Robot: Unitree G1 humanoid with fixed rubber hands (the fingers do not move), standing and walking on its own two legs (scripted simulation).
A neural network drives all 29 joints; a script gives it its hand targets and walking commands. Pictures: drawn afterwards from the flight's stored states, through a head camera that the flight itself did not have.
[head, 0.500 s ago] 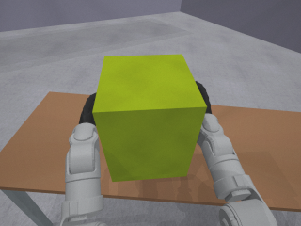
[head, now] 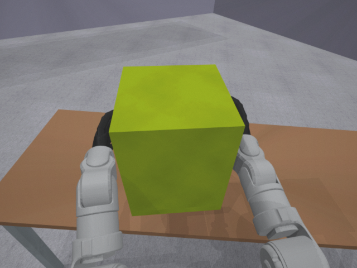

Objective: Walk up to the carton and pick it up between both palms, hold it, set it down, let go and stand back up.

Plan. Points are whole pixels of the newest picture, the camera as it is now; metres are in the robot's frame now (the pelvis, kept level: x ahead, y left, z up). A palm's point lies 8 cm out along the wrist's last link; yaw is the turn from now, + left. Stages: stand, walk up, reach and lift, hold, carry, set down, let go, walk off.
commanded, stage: hold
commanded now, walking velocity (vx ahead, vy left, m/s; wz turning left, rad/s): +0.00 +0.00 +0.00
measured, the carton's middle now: (173, 140) +0.36 +0.00 +0.15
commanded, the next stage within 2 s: none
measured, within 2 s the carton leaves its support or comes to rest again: neither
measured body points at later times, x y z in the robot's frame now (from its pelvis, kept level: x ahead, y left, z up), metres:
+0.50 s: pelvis +0.00 +0.00 +0.00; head -0.03 +0.04 +0.45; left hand +0.37 +0.15 +0.15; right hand +0.38 -0.15 +0.17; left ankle +0.01 +0.10 -0.75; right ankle +0.03 -0.10 -0.75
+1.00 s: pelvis +0.00 +0.00 +0.00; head -0.03 +0.03 +0.45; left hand +0.37 +0.15 +0.15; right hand +0.38 -0.15 +0.17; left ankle +0.01 +0.10 -0.75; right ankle +0.03 -0.10 -0.75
